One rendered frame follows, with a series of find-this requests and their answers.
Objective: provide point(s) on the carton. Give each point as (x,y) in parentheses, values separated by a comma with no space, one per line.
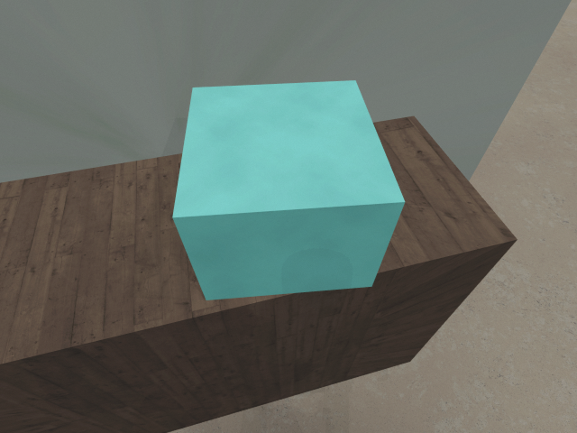
(284,188)

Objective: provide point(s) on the pedestal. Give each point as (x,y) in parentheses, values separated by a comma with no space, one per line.
(104,327)

